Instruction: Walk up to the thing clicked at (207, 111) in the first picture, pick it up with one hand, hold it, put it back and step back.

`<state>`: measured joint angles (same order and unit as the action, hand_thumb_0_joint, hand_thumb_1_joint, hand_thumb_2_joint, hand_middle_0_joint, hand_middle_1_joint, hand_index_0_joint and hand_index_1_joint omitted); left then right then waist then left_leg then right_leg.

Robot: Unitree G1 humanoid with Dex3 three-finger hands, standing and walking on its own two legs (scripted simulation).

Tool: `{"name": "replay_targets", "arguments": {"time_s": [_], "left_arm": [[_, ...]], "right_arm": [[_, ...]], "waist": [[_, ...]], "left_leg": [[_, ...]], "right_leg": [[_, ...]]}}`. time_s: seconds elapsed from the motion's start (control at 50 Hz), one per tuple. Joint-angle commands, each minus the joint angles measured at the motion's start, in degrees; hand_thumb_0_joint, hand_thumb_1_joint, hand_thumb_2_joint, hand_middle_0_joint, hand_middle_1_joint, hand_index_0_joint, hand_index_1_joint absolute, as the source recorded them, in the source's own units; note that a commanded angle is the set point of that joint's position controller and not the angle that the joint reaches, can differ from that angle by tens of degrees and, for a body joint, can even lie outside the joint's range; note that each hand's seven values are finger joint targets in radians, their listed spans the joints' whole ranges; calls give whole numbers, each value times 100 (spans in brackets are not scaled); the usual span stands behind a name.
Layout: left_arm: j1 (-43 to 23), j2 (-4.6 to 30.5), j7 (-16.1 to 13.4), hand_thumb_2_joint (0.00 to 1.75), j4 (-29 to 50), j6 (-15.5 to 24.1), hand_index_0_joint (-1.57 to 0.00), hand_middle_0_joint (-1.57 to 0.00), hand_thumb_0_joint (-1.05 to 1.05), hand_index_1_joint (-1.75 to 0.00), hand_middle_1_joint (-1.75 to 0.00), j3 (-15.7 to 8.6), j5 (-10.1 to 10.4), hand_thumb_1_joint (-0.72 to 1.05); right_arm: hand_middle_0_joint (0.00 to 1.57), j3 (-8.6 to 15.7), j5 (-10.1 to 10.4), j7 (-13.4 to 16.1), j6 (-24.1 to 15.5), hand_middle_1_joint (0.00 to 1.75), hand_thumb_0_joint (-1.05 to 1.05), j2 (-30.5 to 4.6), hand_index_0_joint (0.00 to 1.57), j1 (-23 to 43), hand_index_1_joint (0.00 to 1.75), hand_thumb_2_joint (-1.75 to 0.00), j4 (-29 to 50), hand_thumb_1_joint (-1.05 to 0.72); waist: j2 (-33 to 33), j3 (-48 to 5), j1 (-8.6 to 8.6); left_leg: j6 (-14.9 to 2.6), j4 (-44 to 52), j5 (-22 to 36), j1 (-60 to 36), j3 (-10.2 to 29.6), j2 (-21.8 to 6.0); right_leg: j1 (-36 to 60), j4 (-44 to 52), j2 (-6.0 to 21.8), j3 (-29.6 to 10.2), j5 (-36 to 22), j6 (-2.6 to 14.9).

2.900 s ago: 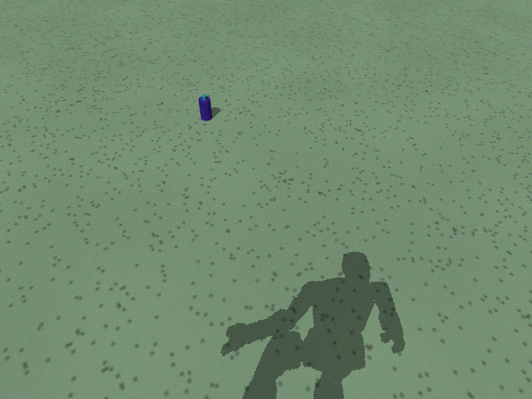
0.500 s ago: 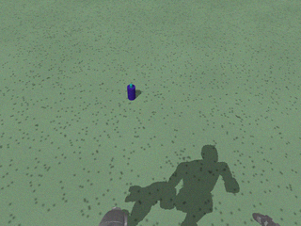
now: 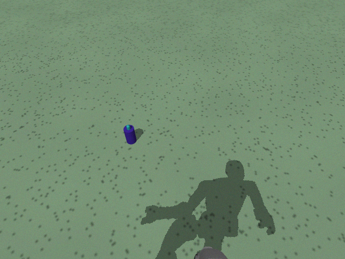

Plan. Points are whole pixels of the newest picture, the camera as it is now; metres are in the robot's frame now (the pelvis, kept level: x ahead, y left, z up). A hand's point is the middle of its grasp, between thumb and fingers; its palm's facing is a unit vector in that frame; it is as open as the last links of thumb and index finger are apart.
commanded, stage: walk up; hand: left
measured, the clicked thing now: (129, 133) +1.01 +0.27 -0.68
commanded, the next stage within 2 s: none
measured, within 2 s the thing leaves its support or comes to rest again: neither
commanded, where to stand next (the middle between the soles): +0.61 +0.02 m, yaw +3 degrees
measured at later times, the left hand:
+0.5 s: hand (69, 245) +0.19 +0.26 -0.14, palm faces +0.06 -0.93 -0.37, open 7.4 cm
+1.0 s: hand (86, 172) +0.40 +0.26 -0.12, palm faces +0.00 -0.90 -0.43, open 7.4 cm
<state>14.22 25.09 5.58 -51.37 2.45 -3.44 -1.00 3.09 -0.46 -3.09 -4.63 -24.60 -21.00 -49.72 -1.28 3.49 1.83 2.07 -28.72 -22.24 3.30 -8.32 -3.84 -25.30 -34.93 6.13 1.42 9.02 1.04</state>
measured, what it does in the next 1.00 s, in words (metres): walks ahead: right foot, then left foot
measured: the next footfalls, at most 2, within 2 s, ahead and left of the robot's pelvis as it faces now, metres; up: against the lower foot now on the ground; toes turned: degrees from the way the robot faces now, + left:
right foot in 0.02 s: +0.16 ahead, -0.13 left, +0.00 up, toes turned -5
left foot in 0.52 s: +0.35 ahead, +0.13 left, +0.00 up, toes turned +8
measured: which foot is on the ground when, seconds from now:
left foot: down 0.00-0.04, up 0.06-0.50, down 0.52-1.00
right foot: up 0.00-0.00, down 0.02-0.56, up 0.58-0.96, down 0.98-1.00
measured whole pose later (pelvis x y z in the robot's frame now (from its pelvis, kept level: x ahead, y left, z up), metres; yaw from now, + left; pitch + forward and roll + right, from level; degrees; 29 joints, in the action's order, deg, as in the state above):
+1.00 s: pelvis +0.36 -0.03 +0.00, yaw +2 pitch -3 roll +2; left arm 17.9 24.6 4.1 -52.3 3.4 -3.9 -1.1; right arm 3.1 -0.8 -3.2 -3.0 -25.4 -19.7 -48.2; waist 1.2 3.1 0.5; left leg -0.2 -33.9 -22.4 8.5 -5.2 -3.5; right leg -21.4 -34.6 4.2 2.1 10.3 0.4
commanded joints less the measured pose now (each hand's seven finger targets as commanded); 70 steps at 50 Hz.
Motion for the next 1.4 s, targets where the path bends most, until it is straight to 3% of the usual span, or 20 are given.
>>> {"name": "replay_targets", "arguments": {"time_s": [0.0,0.02,0.06,0.16,0.32,0.42,0.5,0.54,0.56,0.62,0.66,0.8,0.9,0.96,1.0,1.02,1.04,1.1,1.14,1.38], "left_arm": [[1069,1445,-213,90,65,331,-20,-20,0,-30,-30,-574,-30,90],[1276,1887,-298,90,153,372,-20,-20,0,-30,-30,-670,-24,90],[911,2008,-325,90,300,333,-20,-20,0,-30,-30,-617,102,90],[278,1273,-401,90,470,403,-20,-20,0,-30,-30,-385,145,90],[420,1375,-400,90,694,442,-20,-20,0,-30,-30,-444,35,90],[496,1383,-402,90,694,399,-20,-20,0,-30,-30,-445,32,90],[646,1114,-420,90,730,303,-20,-20,0,-30,-30,-261,69,90],[1132,607,-429,90,743,234,-20,-20,0,-30,-30,-122,162,90],[895,1244,-505,90,661,173,-20,-20,0,-30,-30,-247,97,90],[715,1091,-464,90,500,179,-20,-20,0,-30,-30,-207,139,90],[947,1019,-391,90,360,92,-20,-20,0,-30,-30,-207,155,90],[345,968,-165,90,444,83,-20,-20,0,-30,-30,-295,14,90],[332,940,-157,90,311,190,-20,-20,0,-30,-30,-334,24,90],[1211,1192,-295,90,20,330,-20,-20,0,-30,-30,-458,-31,90],[1408,1844,-441,90,201,448,-20,-20,0,-30,-30,-590,-37,90],[1220,1905,-439,90,223,411,-20,-20,0,-30,-30,-563,58,90],[1015,1814,-445,90,314,392,-20,-20,0,-30,-30,-540,99,90],[583,1368,-515,90,405,424,-20,-20,0,-30,-30,-395,160,90],[702,1287,-527,90,420,452,-20,-20,0,-30,-30,-364,134,90],[743,1355,-589,90,706,423,-20,-20,0,-30,-30,-398,35,90]], "right_arm": [[20,259,23,121,-117,30,0,-871,20,51,30,-90,562,-90],[20,124,48,103,-97,30,0,-527,20,-123,30,-90,645,-90],[20,310,15,205,8,30,0,-1299,20,216,30,-90,465,-90],[20,263,106,80,72,30,0,-1012,20,-121,30,-90,100,-90],[20,347,-48,-92,149,30,0,-943,20,835,30,-90,392,-90],[20,323,-54,-138,38,30,0,-845,20,1172,30,-90,531,-90],[20,499,-136,-16,-57,30,0,-1188,20,-152,30,-90,138,-90],[20,678,-155,140,-98,30,0,-1898,20,-575,30,-90,321,-90],[20,710,64,124,-72,30,0,-1937,20,-484,30,-90,342,-90],[20,440,106,206,-83,30,0,-1348,20,71,30,-90,457,-90],[20,389,112,185,-129,30,0,-1264,20,290,30,-90,483,-90],[20,478,2,112,-143,30,0,-1519,20,416,30,-90,636,-90],[20,477,6,67,-60,30,0,-1490,20,630,30,-90,724,-90],[20,307,-26,78,19,30,0,-1055,20,527,30,-90,739,-90],[20,86,16,88,54,30,0,-521,20,7,30,-90,754,-90],[20,254,-11,169,121,30,0,-1130,20,207,30,-90,649,-90],[20,300,-4,189,127,30,0,-1278,20,301,30,-90,586,-90],[20,275,133,117,201,30,0,-1068,20,-9,30,-90,242,-90],[20,264,82,68,255,30,0,-959,20,-24,30,-90,231,-90],[20,332,-112,-126,307,30,0,-783,20,1072,30,-90,550,-90]], "waist": [[-1024,-897,-781],[-1998,-868,-784],[-1085,-349,-760],[-790,-136,-238],[-446,296,-465],[-399,26,-490],[618,-755,178],[1810,-1083,229],[1235,-1050,322],[570,-226,-3],[797,24,-208],[1197,344,-75],[945,208,-212],[-134,-445,-677],[-1634,-376,-625],[-1003,-238,-671],[-888,-24,-568],[-825,-20,-241],[-869,-197,-236],[-477,264,-430]], "left_leg": [[-783,-2117,1148,1885,143,-314],[-483,-3306,-683,3043,213,384],[-398,-4158,-694,3471,971,82],[-390,-3273,536,2710,1201,-77],[-172,-1528,1276,2974,1124,-158],[-342,-534,1372,2327,693,-136],[-690,94,1106,-180,528,280],[-1526,1034,-297,-1588,4457,-1887],[-1927,1131,-72,-1317,4712,-2154],[-1332,1037,2211,10,2492,-1375],[-1207,1243,1885,895,1728,-1060],[-1524,1786,-486,1293,1562,-1117],[-1366,1305,-655,1594,1399,-1023],[-1037,-721,118,1945,840,-515],[-441,-3335,-657,3652,632,616],[-439,-3621,-715,3562,1047,359],[-442,-3691,-539,3569,1239,119],[-419,-3238,329,3027,1430,98],[-358,-3065,608,2869,1318,203],[-263,-1021,1144,2447,949,-125]], "right_leg": [[2889,842,-46,-362,1032,256],[3270,1646,1265,-2656,1869,564],[2505,2183,1926,-3872,2031,1296],[1672,1865,815,-1027,-745,822],[1544,2358,966,-619,971,976],[1951,1641,1008,-293,-625,972],[1073,-789,346,359,-1286,611],[-1319,-3032,-897,267,2144,129],[-1327,-3431,-460,-259,2276,223],[-802,-3151,-215,-833,1334,183],[-348,-2790,-128,-562,1001,108],[-248,-1013,111,-129,434,-164],[647,-129,-161,157,189,-61],[2356,568,-395,135,596,27],[3008,2121,1608,-3502,1846,733],[2549,2157,1912,-3854,1687,1116],[2188,2186,1839,-3593,1499,1250],[1975,1969,898,-1547,-151,418],[2066,1769,738,-999,-1357,578],[1677,1734,1110,-454,-686,1023]]}}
